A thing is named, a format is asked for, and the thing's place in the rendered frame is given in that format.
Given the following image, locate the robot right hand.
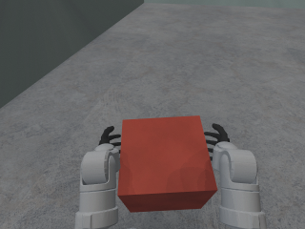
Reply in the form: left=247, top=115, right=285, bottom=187
left=204, top=123, right=230, bottom=161

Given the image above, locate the carton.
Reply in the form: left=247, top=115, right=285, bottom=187
left=117, top=115, right=218, bottom=213

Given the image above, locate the left robot forearm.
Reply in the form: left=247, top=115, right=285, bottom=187
left=74, top=143, right=121, bottom=229

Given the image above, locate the robot left hand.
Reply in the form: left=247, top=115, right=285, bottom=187
left=98, top=126, right=121, bottom=159

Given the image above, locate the right robot forearm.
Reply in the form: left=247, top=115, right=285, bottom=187
left=212, top=141, right=268, bottom=229

